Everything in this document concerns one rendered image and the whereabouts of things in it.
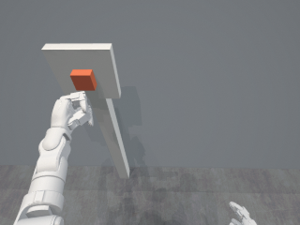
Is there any robot left forearm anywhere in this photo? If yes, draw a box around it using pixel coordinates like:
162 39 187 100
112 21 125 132
13 127 72 225

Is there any right robot hand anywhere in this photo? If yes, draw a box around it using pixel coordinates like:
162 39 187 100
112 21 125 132
229 202 257 225

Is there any panel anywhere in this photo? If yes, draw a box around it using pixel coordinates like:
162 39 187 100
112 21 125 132
41 43 130 179

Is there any button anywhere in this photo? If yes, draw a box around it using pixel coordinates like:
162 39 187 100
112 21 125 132
69 69 98 91

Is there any left robot hand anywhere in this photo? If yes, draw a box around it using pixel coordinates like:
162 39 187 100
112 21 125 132
51 91 94 135

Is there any robot left upper arm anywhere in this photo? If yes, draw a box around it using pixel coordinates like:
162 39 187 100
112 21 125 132
16 215 65 225

